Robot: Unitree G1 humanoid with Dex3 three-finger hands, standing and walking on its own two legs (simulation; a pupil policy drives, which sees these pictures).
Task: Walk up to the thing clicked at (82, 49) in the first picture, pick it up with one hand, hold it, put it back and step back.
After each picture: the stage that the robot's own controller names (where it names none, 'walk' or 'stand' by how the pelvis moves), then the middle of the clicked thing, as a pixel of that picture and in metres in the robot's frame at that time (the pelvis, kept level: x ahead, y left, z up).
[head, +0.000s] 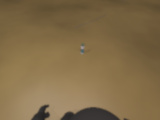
stand; (82, 48) +1.37 +0.14 -0.66
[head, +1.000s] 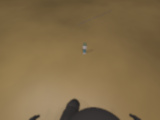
walk; (84, 48) +1.25 +0.17 -0.64
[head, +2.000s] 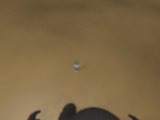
walk; (76, 66) +0.82 +0.19 -0.63
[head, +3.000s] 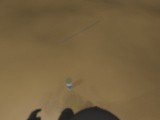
walk; (69, 84) +0.51 +0.21 -0.64
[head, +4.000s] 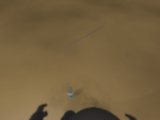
stand; (70, 93) +0.40 +0.21 -0.65
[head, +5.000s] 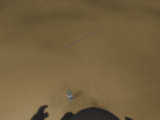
stand; (69, 95) +0.38 +0.21 -0.65
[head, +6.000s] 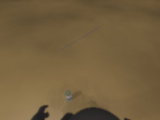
stand; (68, 96) +0.38 +0.22 -0.66
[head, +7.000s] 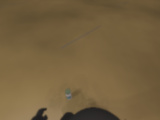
stand; (68, 94) +0.39 +0.22 -0.66
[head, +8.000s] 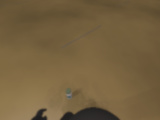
stand; (69, 94) +0.39 +0.21 -0.66
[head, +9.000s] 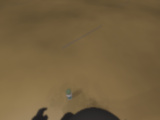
stand; (69, 94) +0.39 +0.21 -0.66
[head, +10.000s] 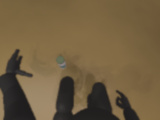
go down; (61, 63) +0.43 +0.25 -0.38
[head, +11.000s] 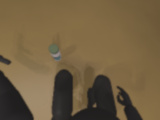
go down; (55, 53) +0.45 +0.28 -0.27
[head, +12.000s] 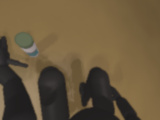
close in; (29, 47) +0.42 +0.32 -0.17
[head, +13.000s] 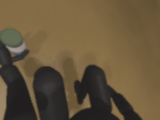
close; (17, 46) +0.42 +0.33 -0.15
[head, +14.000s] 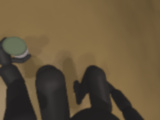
lift; (19, 50) +0.38 +0.33 -0.15
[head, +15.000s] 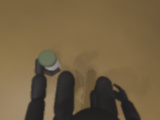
lift; (52, 64) +0.33 +0.25 -0.02
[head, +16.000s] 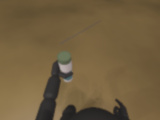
hold; (66, 68) +0.33 +0.15 +0.08
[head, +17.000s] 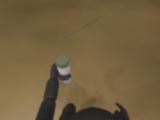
hold; (64, 70) +0.33 +0.16 +0.04
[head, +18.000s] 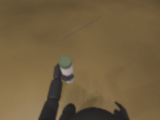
crouch; (67, 71) +0.33 +0.15 +0.04
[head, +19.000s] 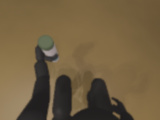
crouch; (50, 51) +0.44 +0.24 -0.04
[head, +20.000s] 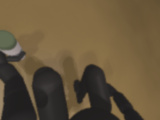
lower; (12, 49) +0.40 +0.34 -0.16
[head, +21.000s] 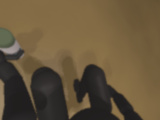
lower; (11, 47) +0.41 +0.34 -0.16
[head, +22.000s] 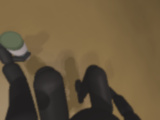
lower; (19, 49) +0.39 +0.33 -0.16
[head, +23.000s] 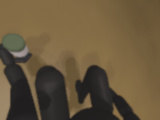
lower; (20, 50) +0.39 +0.33 -0.15
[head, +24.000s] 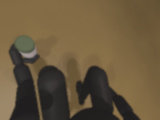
loosen; (29, 52) +0.39 +0.30 -0.15
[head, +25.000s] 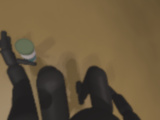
withdraw; (28, 53) +0.39 +0.30 -0.16
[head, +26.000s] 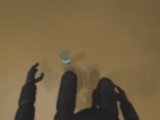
walk; (66, 59) +0.44 +0.24 -0.31
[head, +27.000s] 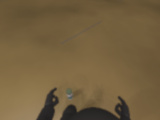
stand; (69, 94) +0.36 +0.19 -0.59
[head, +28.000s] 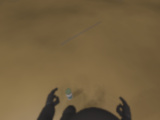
stand; (69, 94) +0.37 +0.20 -0.60
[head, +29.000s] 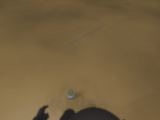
stand; (70, 95) +0.38 +0.18 -0.64
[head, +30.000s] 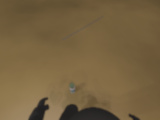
walk; (72, 88) +0.41 +0.16 -0.63
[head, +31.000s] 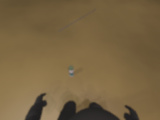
walk; (71, 71) +0.64 +0.21 -0.63
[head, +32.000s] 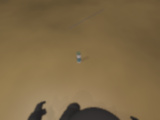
stand; (78, 57) +0.98 +0.23 -0.63
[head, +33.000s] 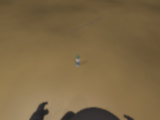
stand; (77, 61) +1.00 +0.20 -0.65
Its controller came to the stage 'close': yes
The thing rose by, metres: 0.68
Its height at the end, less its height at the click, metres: +0.00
